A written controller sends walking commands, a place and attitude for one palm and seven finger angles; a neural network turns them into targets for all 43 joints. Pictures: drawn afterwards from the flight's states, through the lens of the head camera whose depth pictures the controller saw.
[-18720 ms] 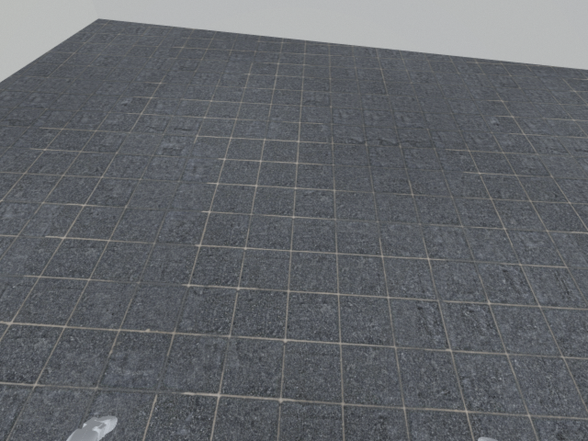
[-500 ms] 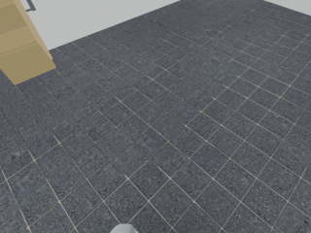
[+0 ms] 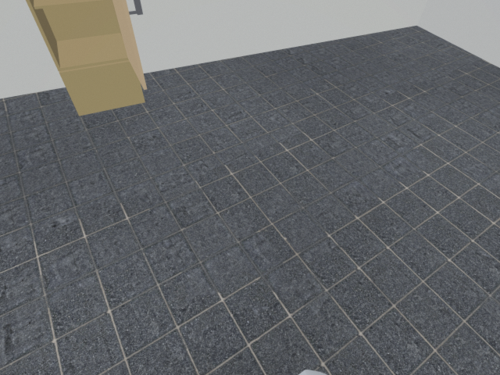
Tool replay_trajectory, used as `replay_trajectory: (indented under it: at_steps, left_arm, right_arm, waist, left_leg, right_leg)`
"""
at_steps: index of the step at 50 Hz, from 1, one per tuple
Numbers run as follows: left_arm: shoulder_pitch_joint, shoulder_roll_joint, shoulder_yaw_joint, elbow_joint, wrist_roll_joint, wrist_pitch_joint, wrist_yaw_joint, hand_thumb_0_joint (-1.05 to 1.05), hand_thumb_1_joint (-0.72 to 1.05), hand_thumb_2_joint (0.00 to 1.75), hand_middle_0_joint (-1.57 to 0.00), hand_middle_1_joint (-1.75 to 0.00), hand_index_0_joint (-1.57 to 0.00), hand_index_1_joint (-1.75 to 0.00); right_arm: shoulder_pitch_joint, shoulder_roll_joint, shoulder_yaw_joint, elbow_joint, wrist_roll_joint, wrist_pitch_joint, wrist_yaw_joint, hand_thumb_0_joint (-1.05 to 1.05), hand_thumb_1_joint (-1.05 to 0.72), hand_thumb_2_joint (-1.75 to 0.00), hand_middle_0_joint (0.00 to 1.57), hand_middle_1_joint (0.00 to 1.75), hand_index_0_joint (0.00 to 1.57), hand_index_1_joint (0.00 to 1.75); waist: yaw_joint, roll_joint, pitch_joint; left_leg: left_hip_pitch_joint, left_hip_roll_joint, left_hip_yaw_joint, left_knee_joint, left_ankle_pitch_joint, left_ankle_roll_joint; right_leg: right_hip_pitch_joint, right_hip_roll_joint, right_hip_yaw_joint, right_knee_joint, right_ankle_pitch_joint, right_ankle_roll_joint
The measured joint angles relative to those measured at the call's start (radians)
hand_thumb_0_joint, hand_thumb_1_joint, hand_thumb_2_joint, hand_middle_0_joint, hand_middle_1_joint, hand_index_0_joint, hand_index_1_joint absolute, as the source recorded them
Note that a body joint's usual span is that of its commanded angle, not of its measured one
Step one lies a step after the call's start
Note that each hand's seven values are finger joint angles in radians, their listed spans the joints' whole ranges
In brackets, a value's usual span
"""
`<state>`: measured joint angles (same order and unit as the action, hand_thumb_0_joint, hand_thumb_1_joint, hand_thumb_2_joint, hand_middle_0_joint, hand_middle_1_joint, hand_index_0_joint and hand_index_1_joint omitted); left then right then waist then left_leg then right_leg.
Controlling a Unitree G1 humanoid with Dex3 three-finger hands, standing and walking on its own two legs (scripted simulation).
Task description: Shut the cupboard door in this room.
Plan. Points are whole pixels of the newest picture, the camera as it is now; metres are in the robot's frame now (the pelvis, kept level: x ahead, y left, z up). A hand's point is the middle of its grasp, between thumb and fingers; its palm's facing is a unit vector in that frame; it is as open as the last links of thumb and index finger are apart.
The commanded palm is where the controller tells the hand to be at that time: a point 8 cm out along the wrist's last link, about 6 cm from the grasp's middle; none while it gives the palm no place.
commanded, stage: turn or walk to find it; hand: left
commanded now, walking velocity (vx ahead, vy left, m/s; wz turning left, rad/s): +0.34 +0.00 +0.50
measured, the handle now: out of the picture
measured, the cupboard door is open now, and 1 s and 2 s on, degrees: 92 92 92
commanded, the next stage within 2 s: none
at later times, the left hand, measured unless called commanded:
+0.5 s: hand out of the picture +0.05 +0.11 -0.16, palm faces +0.33 -0.92 -0.22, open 7.3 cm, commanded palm none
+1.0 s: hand (131, 275) +0.34 +0.28 -0.17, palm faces +0.38 -0.91 -0.17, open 7.4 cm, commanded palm none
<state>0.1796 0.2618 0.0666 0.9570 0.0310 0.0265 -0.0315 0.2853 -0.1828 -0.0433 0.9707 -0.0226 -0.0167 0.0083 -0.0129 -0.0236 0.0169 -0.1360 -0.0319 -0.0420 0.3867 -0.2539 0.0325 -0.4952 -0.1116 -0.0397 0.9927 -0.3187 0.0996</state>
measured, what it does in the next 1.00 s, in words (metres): walks ahead, turning left: right foot, then left foot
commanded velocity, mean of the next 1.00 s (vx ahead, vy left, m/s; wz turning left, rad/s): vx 0.37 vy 0.00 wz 0.23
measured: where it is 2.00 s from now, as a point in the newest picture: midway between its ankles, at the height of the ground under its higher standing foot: (209, 252)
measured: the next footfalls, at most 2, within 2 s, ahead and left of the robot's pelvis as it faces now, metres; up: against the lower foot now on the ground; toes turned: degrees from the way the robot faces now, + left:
right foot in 0.16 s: +0.14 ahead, -0.15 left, +0.00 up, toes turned -2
left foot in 0.70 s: +0.32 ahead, +0.14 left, +0.00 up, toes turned +27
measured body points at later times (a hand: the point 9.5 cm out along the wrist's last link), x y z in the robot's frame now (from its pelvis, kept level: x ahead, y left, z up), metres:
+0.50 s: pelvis +0.15 -0.05 +0.00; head +0.17 -0.06 +0.45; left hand +0.04 +0.16 -0.15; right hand +0.28 -0.28 -0.15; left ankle +0.18 +0.13 -0.65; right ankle +0.10 -0.15 -0.74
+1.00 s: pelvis +0.34 +0.08 +0.00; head +0.33 +0.10 +0.45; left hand +0.32 +0.32 -0.16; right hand +0.46 -0.15 -0.14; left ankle +0.29 +0.12 -0.74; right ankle +0.45 -0.05 -0.65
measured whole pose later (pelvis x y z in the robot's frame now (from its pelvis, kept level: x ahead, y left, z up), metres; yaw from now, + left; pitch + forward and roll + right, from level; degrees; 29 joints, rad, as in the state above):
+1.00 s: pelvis +0.34 +0.08 +0.00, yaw +19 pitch -2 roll +0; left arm 0.19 0.20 0.06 1.02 0.03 -0.01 -0.01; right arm 0.27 -0.19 -0.07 1.04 -0.01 -0.08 -0.02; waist 0.02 -0.05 0.02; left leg -0.08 -0.05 0.15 0.35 -0.26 0.09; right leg -0.63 -0.17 -0.06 1.12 -0.16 0.06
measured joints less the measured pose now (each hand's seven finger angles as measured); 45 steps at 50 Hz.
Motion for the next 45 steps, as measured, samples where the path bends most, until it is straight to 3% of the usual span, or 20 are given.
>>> replay_trajectory:
  at_steps: [7, 9, 11, 13, 16, 23, 30, 33, 35, 36, 38, 40, 45]
  left_arm:
    - [-0.06, -0.03, -0.013, -0.051, -0.005, -0.035, -0.011, 0.01, 0.91, 0.9, -0.19, -0.29, -0.2, -0.3]
    - [-0.068, -0.048, -0.02, -0.061, -0.001, -0.067, -0.005, 0.01, 0.91, 0.9, -0.19, -0.29, -0.2, -0.3]
    - [-0.055, -0.069, -0.03, -0.063, -0.004, -0.082, 0.004, 0.0, 0.91, 0.9, -0.2, -0.29, -0.2, -0.3]
    - [-0.019, -0.082, -0.032, -0.051, -0.005, -0.089, 0.013, 0.0, 0.91, 0.9, -0.2, -0.29, -0.2, -0.3]
    - [0.047, -0.098, -0.034, -0.007, -0.005, -0.092, 0.022, 0.0, 0.91, 0.9, -0.2, -0.29, -0.2, -0.3]
    - [0.208, -0.112, -0.035, 0.097, 0.001, -0.102, 0.038, 0.0, 0.92, 0.9, -0.2, -0.29, -0.2, -0.3]
    - [0.313, -0.13, -0.05, 0.167, 0.005, -0.104, 0.046, 0.0, 0.91, 0.9, -0.19, -0.29, -0.2, -0.3]
    - [0.346, -0.135, -0.055, 0.195, 0.004, -0.097, 0.043, 0.0, 0.91, 0.9, -0.2, -0.29, -0.2, -0.3]
    - [0.363, -0.142, -0.059, 0.218, -0.002, -0.087, 0.037, 0.01, 0.91, 0.9, -0.2, -0.29, -0.2, -0.3]
    - [0.353, -0.143, -0.06, 0.225, -0.007, -0.076, 0.032, 0.01, 0.91, 0.9, -0.2, -0.29, -0.2, -0.3]
    - [0.318, -0.142, -0.061, 0.222, -0.013, -0.058, 0.03, 0.01, 0.91, 0.9, -0.2, -0.29, -0.2, -0.3]
    - [0.272, -0.135, -0.054, 0.209, -0.014, -0.055, 0.03, 0.01, 0.91, 0.9, -0.2, -0.29, -0.2, -0.3]
    - [0.135, -0.093, -0.024, 0.135, 0.0, -0.05, 0.031, 0.01, 0.91, 0.9, -0.19, -0.29, -0.2, -0.3]
  right_arm:
    - [0.095, -0.016, -0.017, 0.053, -0.006, 0.014, -0.001, 0.01, -0.9, -0.9, 0.21, 0.3, 0.21, 0.3]
    - [0.108, -0.028, -0.025, 0.073, 0.0, 0.022, -0.003, 0.01, -0.9, -0.9, 0.21, 0.3, 0.21, 0.3]
    - [0.101, -0.038, -0.032, 0.089, -0.002, 0.038, 0.002, 0.01, -0.9, -0.9, 0.2, 0.3, 0.2, 0.3]
    - [0.083, -0.046, -0.039, 0.093, -0.006, 0.043, 0.011, 0.01, -0.9, -0.9, 0.2, 0.3, 0.2, 0.3]
    - [0.046, -0.06, -0.05, 0.076, -0.01, 0.04, 0.022, 0.01, -0.91, -0.9, 0.2, 0.3, 0.2, 0.3]
    - [-0.051, -0.059, -0.052, 0.038, -0.01, 0.04, 0.028, 0.01, -0.91, -0.9, 0.2, 0.3, 0.2, 0.3]
    - [-0.178, -0.031, -0.022, 0.02, -0.008, 0.035, 0.034, 0.01, -0.91, -0.9, 0.2, 0.3, 0.2, 0.3]
    - [-0.227, -0.013, -0.006, 0.007, -0.009, 0.017, 0.032, 0.01, -0.91, -0.9, 0.2, 0.3, 0.2, 0.3]
    - [-0.242, -0.002, 0.001, -0.006, -0.012, -0.01, 0.026, 0.01, -0.91, -0.9, 0.2, 0.3, 0.2, 0.3]
    - [-0.245, 0.004, 0.001, -0.012, -0.013, -0.026, 0.021, 0.01, -0.91, -0.9, 0.2, 0.3, 0.2, 0.3]
    - [-0.238, 0.013, 0.006, -0.011, -0.002, -0.043, 0.012, 0.01, -0.91, -0.9, 0.2, 0.3, 0.2, 0.3]
    - [-0.211, 0.025, 0.009, 0.004, 0.003, -0.049, 0.003, 0.0, -0.91, -0.9, 0.2, 0.3, 0.2, 0.3]
    - [-0.12, 0.019, -0.024, 0.022, 0.018, -0.078, -0.026, -0.04, -0.95, -0.9, 0.21, 0.3, 0.21, 0.3]
  waist:
    - [-0.042, 0.045, 0.012]
    - [-0.039, 0.072, 0.02]
    - [-0.035, 0.083, 0.028]
    - [-0.023, 0.072, 0.024]
    - [-0.015, 0.063, 0.014]
    - [0.018, 0.051, 0.006]
    - [0.077, 0.039, 0.058]
    - [0.102, 0.024, 0.079]
    - [0.097, 0.018, 0.084]
    - [0.092, 0.016, 0.093]
    - [0.092, 0.022, 0.104]
    - [0.086, 0.025, 0.094]
    - [0.047, -0.001, 0.053]
  left_leg:
    - [-0.01, 0.003, -0.067, 0.089, -0.087, -0.043]
    - [-0.076, 0.009, -0.08, 0.277, -0.192, -0.029]
    - [-0.175, 0.011, -0.046, 0.525, -0.231, -0.021]
    - [-0.267, 0.023, 0.006, 0.704, -0.165, -0.021]
    - [-0.374, 0.059, 0.039, 0.819, -0.034, -0.034]
    - [-0.504, 0.12, 0.037, 0.777, 0.118, -0.059]
    - [-0.449, 0.13, 0.116, 0.447, 0.099, -0.034]
    - [-0.369, 0.093, 0.161, 0.31, 0.041, 0.002]
    - [-0.302, 0.059, 0.183, 0.242, 0.055, 0.041]
    - [-0.303, 0.049, 0.184, 0.275, 0.035, 0.057]
    - [-0.268, 0.044, 0.189, 0.297, -0.014, 0.068]
    - [-0.204, 0.041, 0.196, 0.248, -0.024, 0.058]
    - [-0.052, 0.011, 0.199, 0.081, -0.001, 0.063]
  right_leg:
    - [0.123, 0.039, -0.035, -0.39, 0.017, -0.005]
    - [0.148, 0.052, -0.067, -0.406, 0.062, -0.064]
    - [0.179, 0.043, -0.104, -0.386, 0.038, -0.111]
    - [0.23, 0.03, -0.123, -0.421, 0.027, -0.123]
    - [0.315, 0.022, -0.155, -0.51, 0.039, -0.119]
    - [0.466, 0.036, -0.235, -0.638, 0.018, -0.111]
    - [0.567, 0.042, -0.298, -0.667, -0.054, -0.071]
    - [0.59, 0.016, -0.307, -0.616, -0.117, -0.038]
    - [0.547, -0.03, -0.296, -0.442, -0.175, -0.032]
    - [0.484, -0.045, -0.246, -0.272, -0.192, -0.042]
    - [0.336, -0.03, -0.126, 0.053, -0.201, -0.065]
    - [0.202, -0.02, -0.071, 0.232, -0.148, -0.074]
    - [-0.023, -0.044, -0.034, 0.21, 0.004, -0.063]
